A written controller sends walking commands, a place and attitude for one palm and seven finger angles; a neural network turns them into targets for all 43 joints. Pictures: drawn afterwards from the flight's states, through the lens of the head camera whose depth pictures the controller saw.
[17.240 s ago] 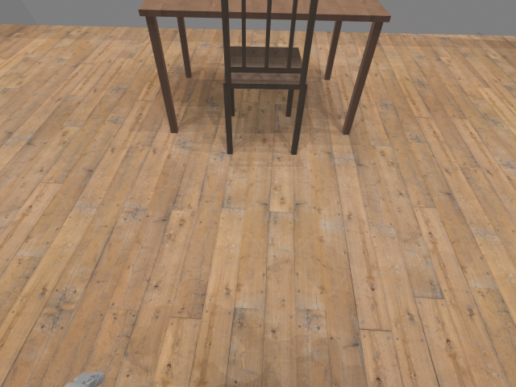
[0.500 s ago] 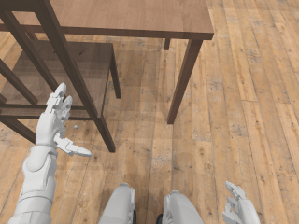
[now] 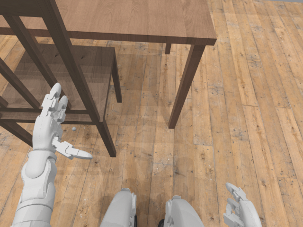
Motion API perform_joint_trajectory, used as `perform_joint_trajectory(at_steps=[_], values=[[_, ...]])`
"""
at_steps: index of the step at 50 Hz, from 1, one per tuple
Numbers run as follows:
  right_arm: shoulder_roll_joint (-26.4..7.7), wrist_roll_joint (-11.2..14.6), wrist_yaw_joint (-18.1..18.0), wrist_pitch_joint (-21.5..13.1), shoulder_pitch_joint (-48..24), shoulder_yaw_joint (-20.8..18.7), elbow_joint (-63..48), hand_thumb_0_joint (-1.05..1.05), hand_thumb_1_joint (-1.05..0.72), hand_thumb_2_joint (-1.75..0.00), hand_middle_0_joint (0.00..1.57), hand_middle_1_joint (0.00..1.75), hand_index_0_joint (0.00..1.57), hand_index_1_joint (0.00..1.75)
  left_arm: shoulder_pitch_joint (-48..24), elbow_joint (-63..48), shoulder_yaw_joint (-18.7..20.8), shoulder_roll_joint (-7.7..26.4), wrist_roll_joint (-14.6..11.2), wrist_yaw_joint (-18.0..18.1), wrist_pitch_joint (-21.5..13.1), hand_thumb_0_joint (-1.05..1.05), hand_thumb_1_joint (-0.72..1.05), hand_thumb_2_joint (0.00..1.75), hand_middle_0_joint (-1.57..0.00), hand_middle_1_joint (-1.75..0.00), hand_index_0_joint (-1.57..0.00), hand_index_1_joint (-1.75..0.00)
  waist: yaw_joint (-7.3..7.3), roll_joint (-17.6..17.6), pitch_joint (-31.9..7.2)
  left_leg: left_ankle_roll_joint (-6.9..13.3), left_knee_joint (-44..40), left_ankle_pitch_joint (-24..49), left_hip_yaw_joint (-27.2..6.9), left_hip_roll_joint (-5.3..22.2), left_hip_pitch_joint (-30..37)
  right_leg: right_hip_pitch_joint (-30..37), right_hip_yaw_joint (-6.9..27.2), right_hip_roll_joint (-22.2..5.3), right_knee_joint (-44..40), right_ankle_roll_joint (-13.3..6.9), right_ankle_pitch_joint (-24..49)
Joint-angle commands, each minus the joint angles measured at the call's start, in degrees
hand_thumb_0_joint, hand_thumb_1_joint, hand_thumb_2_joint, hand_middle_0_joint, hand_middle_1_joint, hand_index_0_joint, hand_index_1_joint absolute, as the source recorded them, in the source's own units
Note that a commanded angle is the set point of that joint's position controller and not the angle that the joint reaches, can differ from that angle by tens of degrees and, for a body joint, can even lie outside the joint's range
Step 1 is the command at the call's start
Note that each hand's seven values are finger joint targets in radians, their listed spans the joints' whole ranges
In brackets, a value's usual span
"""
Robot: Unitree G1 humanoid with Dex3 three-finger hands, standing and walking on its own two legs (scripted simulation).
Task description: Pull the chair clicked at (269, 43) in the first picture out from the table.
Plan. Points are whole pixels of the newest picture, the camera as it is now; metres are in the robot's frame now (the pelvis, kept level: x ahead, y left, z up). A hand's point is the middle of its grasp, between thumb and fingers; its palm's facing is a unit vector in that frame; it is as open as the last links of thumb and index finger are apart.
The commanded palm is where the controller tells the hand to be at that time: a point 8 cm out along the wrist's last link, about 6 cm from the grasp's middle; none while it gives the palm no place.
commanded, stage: aim the fingers beside a spindle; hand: left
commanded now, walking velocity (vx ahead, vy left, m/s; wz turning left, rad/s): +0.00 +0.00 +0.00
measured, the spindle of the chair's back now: (6, 72) +0.48 +0.42 +0.07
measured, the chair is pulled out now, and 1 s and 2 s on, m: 0.00 0.00 0.00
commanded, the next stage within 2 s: none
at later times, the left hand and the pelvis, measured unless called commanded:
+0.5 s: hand (75, 133) +0.33 +0.21 +0.03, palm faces +0.05 -1.00 -0.04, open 16.9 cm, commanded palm +0.31 +0.26 +0.03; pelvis +0.00 -0.01 +0.00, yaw +1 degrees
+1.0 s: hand (73, 131) +0.33 +0.22 +0.03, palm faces +0.09 -1.00 -0.03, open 16.9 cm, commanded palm +0.31 +0.26 +0.04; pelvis +0.00 +0.00 +0.00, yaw +0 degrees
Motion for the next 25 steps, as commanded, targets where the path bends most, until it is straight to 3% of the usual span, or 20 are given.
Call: perform_joint_trajectory(at_steps=[1, 2, 4, 7, 8, 9, 11, 13, 14, 17, 20, 22, 24, 25], values=[[-9.2, 0.7, -0.3, -2.3, 1.0, -3.2, -7.0, 0.0, -0.9, -0.9, 0.2, 0.3, 0.2, 0.3, -9.2, -9.2, 0.6, 7.9, -1.2, -1.2, -1.9, 0.0, -0.5, 0.3, -0.06, -0.08, -0.06, -0.08, -0.08, 5.1, -20.3, -2.4, -11.3, 11.4, -6.8, -0.1, 20.0, 6.9, 5.2, 0.2, -10.3, 1.3, 12.7], [-9.3, 0.9, -0.1, -2.3, 1.3, -3.4, -7.4, 0.0, -0.9, -0.9, 0.2, 0.3, 0.2, 0.3, -7.5, -9.7, -0.1, 7.2, -1.7, -2.1, -1.4, 0.0, -0.5, 0.3, -0.06, -0.08, -0.06, -0.08, 0.22, 4.7, -21.1, -2.6, -11.6, 12.5, -7.2, 0.1, 21.3, 7.1, 4.8, 0.3, -10.3, 1.2, 13.3], [-9.4, 1.2, -0.2, -2.5, 1.6, -3.6, -7.7, 0.0, -0.9, -0.9, 0.2, 0.3, 0.2, 0.3, -7.5, -11.6, -3.5, 4.5, -2.6, -3.7, -0.9, 0.0, -0.5, 0.3, -0.06, -0.08, -0.06, -0.08, -0.76, 4.0, -22.1, -2.5, -11.3, 14.5, -7.8, 0.3, 23.5, 6.6, 4.4, 0.2, -10.3, 1.3, 14.8], [-9.6, 1.2, -0.6, -2.5, 1.2, -3.7, -7.5, 0.0, -0.9, -0.9, 0.2, 0.3, 0.2, 0.3, -10.7, -12.6, -1.3, 7.5, -2.6, -3.2, -1.0, 0.0, -0.5, 0.3, -0.06, -0.08, -0.06, -0.08, -0.82, 1.8, -19.5, -2.2, -11.4, 10.2, -7.8, 0.1, 20.1, 6.6, 5.0, 0.1, -11.2, 1.4, 11.4], [-9.8, 1.0, -0.9, -2.7, 1.1, -3.6, -7.2, 0.0, -0.9, -0.9, 0.2, 0.3, 0.2, 0.3, -12.5, -13.3, 0.8, 9.8, -2.3, -2.2, -1.6, 0.0, -0.5, 0.3, -0.06, -0.08, -0.06, -0.08, -0.73, 2.7, -19.1, -2.1, -11.0, 10.0, -7.7, 0.0, 19.6, 5.9, 5.1, 0.2, -10.8, 1.2, 11.1], [-9.6, 0.8, -0.9, -2.7, 0.8, -3.5, -7.2, 0.0, -0.9, -0.9, 0.2, 0.3, 0.2, 0.3, -13.1, -14.2, 2.5, 11.1, -1.8, -1.1, -2.3, 0.0, -0.5, 0.3, -0.06, -0.08, -0.06, -0.08, 0.28, 3.5, -20.1, -2.4, -11.2, 10.5, -7.6, -0.1, 20.1, 6.2, 5.3, 0.1, -10.5, 1.2, 11.2], [-9.2, 0.4, -0.7, -2.7, 0.4, -3.4, -7.1, 0.0, -0.9, -0.9, 0.2, 0.3, 0.2, 0.3, -12.9, -14.0, 3.1, 10.7, -1.2, 0.8, -3.5, 0.0, -0.5, 0.3, -0.06, -0.08, -0.06, -0.08, 0.35, 3.4, -19.8, -2.4, -11.2, 10.4, -7.5, -0.2, 20.4, 5.8, 5.2, 0.2, -10.3, 1.2, 11.0], [-9.2, 0.1, -0.6, -2.8, 0.3, -3.3, -7.2, 0.0, -0.9, -0.9, 0.2, 0.3, 0.2, 0.3, -12.6, -15.5, 4.3, 12.2, -0.5, 2.1, -4.6, 0.0, -0.5, 0.3, -0.06, -0.08, -0.06, -0.08, 1.12, 6.4, -21.6, -2.7, -11.3, 11.6, -7.6, -0.2, 21.6, 6.1, 5.2, 0.3, -9.6, 0.9, 11.6], [-8.8, 0.1, -0.4, -2.8, 0.2, -3.2, -7.2, 0.0, -0.9, -0.9, 0.2, 0.3, 0.2, 0.3, -12.2, -15.9, 3.2, 11.1, -0.2, 2.2, -4.7, 0.0, -0.5, 0.3, -0.06, -0.08, -0.06, -0.08, 1.24, 7.4, -22.8, -2.9, -11.4, 12.7, -7.4, -0.3, 22.9, 6.4, 5.1, 0.2, -9.6, 1.0, 12.5], [-8.8, 0.3, -0.2, -2.5, 0.5, -3.3, -7.2, 0.0, -0.9, -0.9, 0.2, 0.3, 0.2, 0.3, -8.9, -13.7, 2.5, 10.3, -0.6, 0.8, -3.7, 0.0, -0.5, 0.3, -0.06, -0.08, -0.06, -0.08, 0.69, 4.0, -23.9, -2.3, -10.5, 13.4, -6.2, -0.4, 20.9, 9.8, 5.9, 0.2, -10.3, 1.4, 14.6], [-8.9, 0.9, -0.4, -2.1, 1.0, -3.2, -7.1, 0.0, -0.9, -0.9, 0.2, 0.3, 0.2, 0.3, -6.8, -9.1, 0.6, 8.2, -1.8, -2.2, -1.3, 0.0, -0.5, 0.3, -0.06, -0.08, -0.06, -0.08, -0.18, 0.5, -20.9, -1.7, -9.8, 11.5, -5.4, -0.6, 15.7, 11.7, 7.1, 0.0, -11.5, 1.8, 14.5], [-9.0, 1.3, -0.6, -1.9, 1.1, -3.1, -7.1, 0.0, -0.9, -0.9, 0.2, 0.3, 0.2, 0.3, -7.7, -7.5, 0.7, 8.4, -2.6, -3.7, -0.1, 0.0, -0.5, 0.3, -0.06, -0.08, -0.06, -0.08, -0.45, 0.3, -18.1, -1.5, -9.5, 9.8, -5.1, -0.7, 13.2, 11.8, 7.9, -0.3, -12.3, 1.7, 12.7], [-8.9, 1.4, -0.9, -2.2, 0.8, -3.1, -7.1, 0.0, -0.9, -0.9, 0.2, 0.3, 0.2, 0.3, -10.3, -8.3, 1.1, 8.7, -3.2, -4.3, -0.3, 0.0, -0.5, 0.3, -0.06, -0.08, -0.06, -0.08, -0.62, 0.8, -18.0, -1.4, -8.9, 9.4, -5.1, -0.6, 13.1, 11.0, 8.4, -0.5, -12.3, 1.7, 12.1], [-9.0, 1.3, -1.0, -2.3, 0.9, -3.2, -7.0, 0.0, -0.9, -0.9, 0.2, 0.3, 0.2, 0.3, -11.5, -9.3, 3.1, 10.7, -3.4, -4.1, -0.8, 0.0, -0.5, 0.3, -0.06, -0.08, -0.06, -0.08, -0.27, 0.3, -18.9, -1.4, -8.4, 9.9, -4.9, -0.6, 12.7, 11.9, 9.2, -0.6, -12.4, 1.7, 12.4]])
